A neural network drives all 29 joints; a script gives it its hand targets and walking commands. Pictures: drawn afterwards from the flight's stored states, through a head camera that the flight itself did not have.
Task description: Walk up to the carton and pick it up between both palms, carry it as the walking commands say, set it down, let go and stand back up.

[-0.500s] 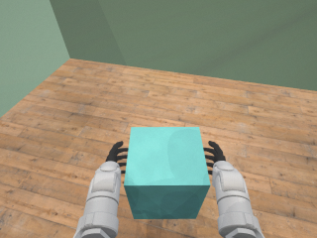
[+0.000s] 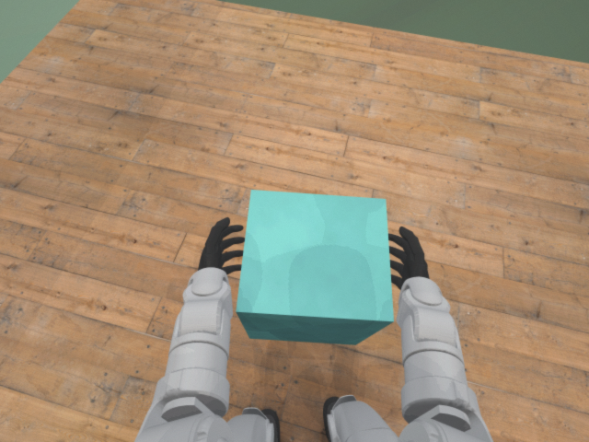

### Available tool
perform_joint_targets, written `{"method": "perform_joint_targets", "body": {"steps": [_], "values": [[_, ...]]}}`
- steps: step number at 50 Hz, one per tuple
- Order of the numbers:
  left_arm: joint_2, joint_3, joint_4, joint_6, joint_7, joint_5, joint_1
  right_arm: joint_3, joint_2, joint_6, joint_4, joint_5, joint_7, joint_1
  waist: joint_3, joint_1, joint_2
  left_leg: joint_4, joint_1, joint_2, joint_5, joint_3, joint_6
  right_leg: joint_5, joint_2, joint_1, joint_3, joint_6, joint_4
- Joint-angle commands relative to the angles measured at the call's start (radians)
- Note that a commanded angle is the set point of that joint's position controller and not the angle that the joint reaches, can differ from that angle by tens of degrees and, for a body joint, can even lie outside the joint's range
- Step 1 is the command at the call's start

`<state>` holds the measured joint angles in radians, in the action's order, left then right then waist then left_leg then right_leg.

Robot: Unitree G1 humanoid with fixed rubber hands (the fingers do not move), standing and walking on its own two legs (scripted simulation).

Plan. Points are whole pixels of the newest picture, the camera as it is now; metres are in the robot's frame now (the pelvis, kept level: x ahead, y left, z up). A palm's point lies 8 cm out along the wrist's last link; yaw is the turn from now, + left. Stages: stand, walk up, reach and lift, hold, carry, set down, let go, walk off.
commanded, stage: set down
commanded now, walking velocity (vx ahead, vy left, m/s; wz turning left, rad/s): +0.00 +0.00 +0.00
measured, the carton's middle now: (309, 276) +0.36 -0.04 -0.12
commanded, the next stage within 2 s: none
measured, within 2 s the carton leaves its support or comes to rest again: neither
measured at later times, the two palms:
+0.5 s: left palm (223, 268) +0.38 +0.10 -0.13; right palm (391, 279) +0.34 -0.18 -0.13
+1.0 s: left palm (231, 273) +0.41 +0.10 -0.21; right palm (379, 283) +0.37 -0.18 -0.22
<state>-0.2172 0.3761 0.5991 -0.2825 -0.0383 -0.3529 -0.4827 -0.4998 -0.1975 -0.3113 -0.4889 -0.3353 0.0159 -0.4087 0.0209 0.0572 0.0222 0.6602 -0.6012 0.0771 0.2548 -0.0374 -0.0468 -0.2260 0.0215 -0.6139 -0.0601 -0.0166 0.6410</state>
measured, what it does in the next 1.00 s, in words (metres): lowers itself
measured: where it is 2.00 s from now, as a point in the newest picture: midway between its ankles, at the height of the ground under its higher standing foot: outside the picture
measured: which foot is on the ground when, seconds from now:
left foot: down 0.00-1.00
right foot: down 0.00-1.00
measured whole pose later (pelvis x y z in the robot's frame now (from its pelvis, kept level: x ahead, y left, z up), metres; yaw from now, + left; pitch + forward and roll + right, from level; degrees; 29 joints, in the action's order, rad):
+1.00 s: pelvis -0.03 +0.00 -0.14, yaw +0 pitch +39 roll -1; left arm -0.11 0.37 0.69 -0.22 -0.06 -0.24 -0.78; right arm -0.50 -0.13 -0.23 -0.55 -0.20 -0.05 -0.65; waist -0.20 0.04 0.04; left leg 1.37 -1.57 0.09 0.47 -0.03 -0.03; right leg -0.44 0.04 -1.58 -0.03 -0.02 1.34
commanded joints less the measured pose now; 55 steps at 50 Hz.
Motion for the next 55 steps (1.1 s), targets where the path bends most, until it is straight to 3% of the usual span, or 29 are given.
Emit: {"method": "perform_joint_targets", "body": {"steps": [1, 7, 13, 19, 28, 41, 55], "values": [[-0.816, -0.442, 0.085, 0.074, 0.205, 0.11, -0.433, 0.589, -0.784, 0.064, -0.055, 0.13, 0.197, -0.557, -0.526, -0.017, -0.02, -0.017, 0.087, 0.014, -0.166, -0.071, 0.022, 0.193, 0.068, 0.144, -0.01, 0.012, 0.033], [-0.807, -0.455, 0.097, 0.099, 0.244, 0.121, -0.496, 0.661, -0.836, 0.092, -0.037, 0.15, 0.173, -0.628, -0.681, -0.038, -0.049, 0.096, -0.066, 0.034, -0.131, -0.041, 0.007, 0.193, 0.068, 0.095, -0.017, -0.012, 0.127], [-0.843, -0.474, 0.113, 0.077, 0.283, 0.136, -0.517, 0.683, -0.866, 0.085, -0.035, 0.147, 0.157, -0.637, -0.774, -0.023, -0.043, 0.185, -0.188, 0.05, -0.109, -0.031, 0.009, 0.182, 0.066, 0.029, -0.026, -0.015, 0.197], [-0.856, -0.48, 0.13, 0.06, 0.293, 0.145, -0.518, 0.677, -0.861, 0.076, -0.037, 0.153, 0.154, -0.64, -0.8, -0.014, -0.024, 0.253, -0.296, 0.059, -0.11, -0.037, 0.021, 0.189, 0.073, -0.059, -0.025, -0.012, 0.264], [-0.855, -0.473, 0.155, 0.077, 0.257, 0.155, -0.537, 0.69, -0.823, 0.095, -0.036, 0.185, 0.146, -0.697, -0.863, -0.029, -0.011, 0.359, -0.413, 0.069, -0.125, -0.039, 0.034, 0.197, 0.086, -0.206, -0.011, -0.017, 0.381], [-0.862, -0.509, 0.155, 0.084, 0.185, 0.198, -0.648, 0.669, -0.764, 0.106, -0.065, 0.212, 0.144, -0.807, -0.973, 0.008, 0.019, 0.502, -0.479, 0.082, -0.096, -0.051, 0.065, 0.104, 0.117, -0.451, 0.033, -0.013, 0.547], [-0.847, -0.479, 0.189, 0.066, 0.14, 0.213, -0.795, 0.606, -0.72, 0.083, -0.114, 0.229, 0.158, -0.961, -1.008, 0.016, 0.044, 0.643, -0.594, 0.098, -0.02, -0.038, 0.076, 0.018, 0.132, -0.631, 0.064, -0.009, 0.7]]}}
